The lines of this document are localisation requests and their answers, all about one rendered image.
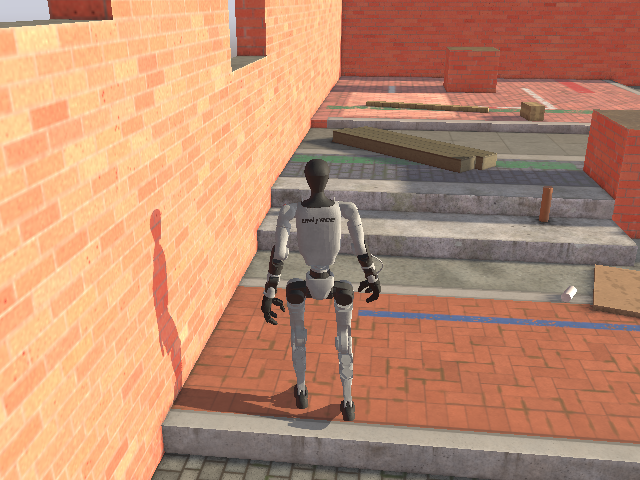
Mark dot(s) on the robot left upper arm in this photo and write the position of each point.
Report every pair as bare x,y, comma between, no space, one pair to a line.
286,213

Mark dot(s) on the robot right upper arm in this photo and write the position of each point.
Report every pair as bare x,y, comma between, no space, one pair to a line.
350,211

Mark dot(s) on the robot left hand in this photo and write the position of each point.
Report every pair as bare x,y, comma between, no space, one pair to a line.
266,308

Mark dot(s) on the robot right foot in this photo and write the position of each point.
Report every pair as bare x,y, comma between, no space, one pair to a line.
347,412

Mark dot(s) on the robot right hand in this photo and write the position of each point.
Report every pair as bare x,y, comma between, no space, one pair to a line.
375,287

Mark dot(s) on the robot left forearm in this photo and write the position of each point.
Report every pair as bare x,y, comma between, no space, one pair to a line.
273,276

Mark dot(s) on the robot left thigh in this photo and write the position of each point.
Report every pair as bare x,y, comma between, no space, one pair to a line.
296,296

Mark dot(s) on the robot right forearm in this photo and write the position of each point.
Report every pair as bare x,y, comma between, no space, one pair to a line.
367,265

